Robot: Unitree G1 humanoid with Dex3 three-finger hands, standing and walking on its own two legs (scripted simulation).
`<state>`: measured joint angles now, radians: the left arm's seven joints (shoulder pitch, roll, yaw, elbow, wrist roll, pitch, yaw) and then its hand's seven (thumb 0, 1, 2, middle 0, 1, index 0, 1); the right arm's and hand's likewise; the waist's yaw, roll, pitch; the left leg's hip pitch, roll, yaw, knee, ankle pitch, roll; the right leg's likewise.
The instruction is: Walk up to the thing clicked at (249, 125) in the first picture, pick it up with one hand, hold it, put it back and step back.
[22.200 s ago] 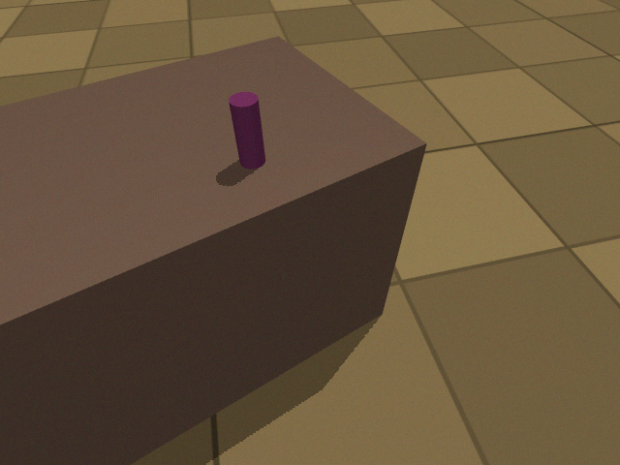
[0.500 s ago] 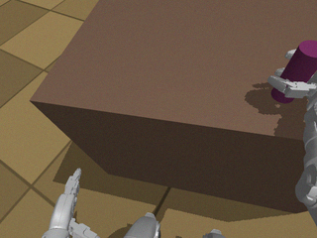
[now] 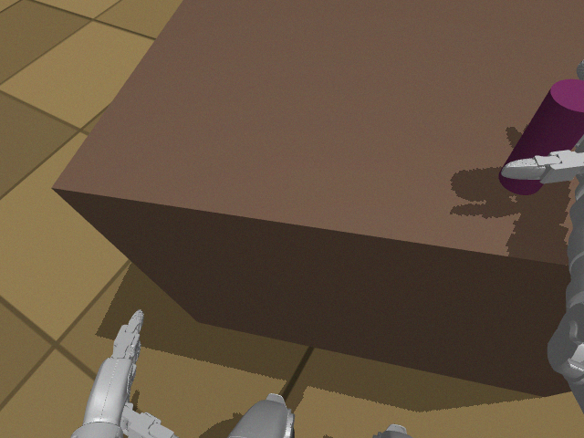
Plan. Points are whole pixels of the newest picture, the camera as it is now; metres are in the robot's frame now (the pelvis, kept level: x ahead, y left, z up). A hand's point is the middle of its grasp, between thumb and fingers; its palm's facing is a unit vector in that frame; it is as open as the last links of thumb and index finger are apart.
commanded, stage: withdraw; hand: right
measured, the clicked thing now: (545, 143) +0.50 -0.21 +0.11
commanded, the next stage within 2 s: rise in 0.16 s
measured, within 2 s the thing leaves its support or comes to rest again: neither
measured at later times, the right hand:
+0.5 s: hand out of the picture +0.49 -0.34 +0.19, palm faces +0.36 +0.91 -0.23, open 17.5 cm
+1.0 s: hand out of the picture +0.30 -0.29 +0.16, palm faces +0.35 +0.87 -0.36, open 17.5 cm
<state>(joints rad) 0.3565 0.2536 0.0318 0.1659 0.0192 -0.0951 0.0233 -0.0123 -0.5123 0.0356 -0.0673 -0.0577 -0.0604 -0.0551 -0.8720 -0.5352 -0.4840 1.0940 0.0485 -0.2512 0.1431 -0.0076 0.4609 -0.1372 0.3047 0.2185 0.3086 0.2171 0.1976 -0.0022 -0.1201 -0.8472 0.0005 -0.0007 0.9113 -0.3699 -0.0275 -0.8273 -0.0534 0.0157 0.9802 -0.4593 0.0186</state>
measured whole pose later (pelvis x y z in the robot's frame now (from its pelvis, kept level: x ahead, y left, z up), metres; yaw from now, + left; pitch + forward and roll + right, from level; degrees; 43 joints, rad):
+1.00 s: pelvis +0.04 +0.00 +0.05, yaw -1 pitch +4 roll +1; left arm 0.38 0.22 0.09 0.39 -0.08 0.01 -0.03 -0.01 -0.52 0.06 -0.06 -0.05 -0.05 -0.05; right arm 0.12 -0.40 -0.34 0.00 0.07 0.03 0.03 -0.01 0.57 -0.05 0.06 0.06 0.07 0.05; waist -0.03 -0.05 -0.10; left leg -0.35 0.02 0.01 0.58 -0.31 -0.03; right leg -0.33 -0.03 0.01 0.63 -0.38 0.01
